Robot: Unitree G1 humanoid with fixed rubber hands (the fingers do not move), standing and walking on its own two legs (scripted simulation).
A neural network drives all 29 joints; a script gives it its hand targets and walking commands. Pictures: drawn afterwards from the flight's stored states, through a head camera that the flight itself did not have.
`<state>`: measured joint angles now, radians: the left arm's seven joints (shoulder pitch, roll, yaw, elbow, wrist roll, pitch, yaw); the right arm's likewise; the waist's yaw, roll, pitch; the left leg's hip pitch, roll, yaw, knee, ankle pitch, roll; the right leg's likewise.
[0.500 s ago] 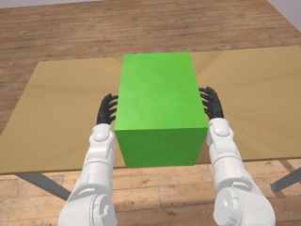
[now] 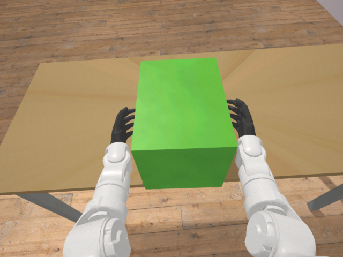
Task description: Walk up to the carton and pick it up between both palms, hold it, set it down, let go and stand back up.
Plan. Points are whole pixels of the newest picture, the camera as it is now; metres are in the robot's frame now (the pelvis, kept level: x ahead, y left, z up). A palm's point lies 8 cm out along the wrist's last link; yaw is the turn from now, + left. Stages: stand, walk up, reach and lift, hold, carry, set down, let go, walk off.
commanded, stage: set down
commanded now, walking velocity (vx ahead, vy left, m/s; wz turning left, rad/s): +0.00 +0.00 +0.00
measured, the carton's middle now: (180, 123) +0.48 -0.03 -0.02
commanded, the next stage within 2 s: none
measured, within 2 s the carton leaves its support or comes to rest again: neither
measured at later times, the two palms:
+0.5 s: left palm (122, 140) +0.41 +0.12 +0.02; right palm (245, 133) +0.40 -0.18 +0.02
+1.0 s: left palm (122, 139) +0.41 +0.12 +0.02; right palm (245, 132) +0.40 -0.18 +0.02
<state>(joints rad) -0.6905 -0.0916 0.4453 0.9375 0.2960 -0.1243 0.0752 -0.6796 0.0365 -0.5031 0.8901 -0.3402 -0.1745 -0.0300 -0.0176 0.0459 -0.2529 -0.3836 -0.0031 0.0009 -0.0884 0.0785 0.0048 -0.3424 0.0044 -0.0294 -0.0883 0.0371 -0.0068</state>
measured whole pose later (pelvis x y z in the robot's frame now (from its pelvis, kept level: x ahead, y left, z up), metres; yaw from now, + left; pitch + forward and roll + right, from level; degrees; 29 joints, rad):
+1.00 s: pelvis -0.01 +0.00 +0.00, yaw -1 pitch +28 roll +0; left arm -0.76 -0.08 0.49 0.99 0.33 -0.21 0.08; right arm -0.76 0.03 -0.62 0.94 -0.42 -0.25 0.02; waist -0.01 0.05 -0.29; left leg -0.51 -0.01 0.01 -0.09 0.11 0.01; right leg -0.47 0.00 -0.02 -0.09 0.07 0.00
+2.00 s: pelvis -0.04 +0.00 +0.00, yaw -4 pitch +20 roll +0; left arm -0.93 0.28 0.04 1.12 -0.27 0.01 0.05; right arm -0.95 -0.31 0.09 1.10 0.30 0.01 -0.02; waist 0.01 0.04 -0.24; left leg -0.52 0.01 0.02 0.24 -0.06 -0.01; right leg -0.50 0.02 0.03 0.22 -0.07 0.00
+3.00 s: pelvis -0.03 +0.00 +0.01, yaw -3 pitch +5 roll +0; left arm -0.45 0.18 0.10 0.62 -0.16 0.13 0.04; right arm -0.48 -0.32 0.06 0.71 0.31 0.05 -0.03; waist 0.02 0.02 -0.08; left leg -0.19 0.01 0.00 0.20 -0.09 0.00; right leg -0.16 0.02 0.03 0.18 -0.10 -0.01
